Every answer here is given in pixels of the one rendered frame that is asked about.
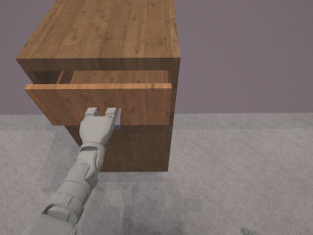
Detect robot left upper arm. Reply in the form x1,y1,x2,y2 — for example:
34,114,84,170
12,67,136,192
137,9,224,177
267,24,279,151
25,213,77,235

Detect robot left hand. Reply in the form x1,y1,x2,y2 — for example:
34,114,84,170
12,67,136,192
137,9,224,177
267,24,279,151
79,107,118,147

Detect drawer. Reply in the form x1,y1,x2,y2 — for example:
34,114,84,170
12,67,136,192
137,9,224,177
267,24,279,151
24,70,172,126

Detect handle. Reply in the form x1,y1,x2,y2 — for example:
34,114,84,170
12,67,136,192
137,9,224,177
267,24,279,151
113,108,122,129

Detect left robot forearm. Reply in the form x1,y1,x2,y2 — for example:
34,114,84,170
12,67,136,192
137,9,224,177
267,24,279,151
21,142,106,235

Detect cabinet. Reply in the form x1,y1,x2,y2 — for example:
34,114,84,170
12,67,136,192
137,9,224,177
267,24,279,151
16,0,181,172

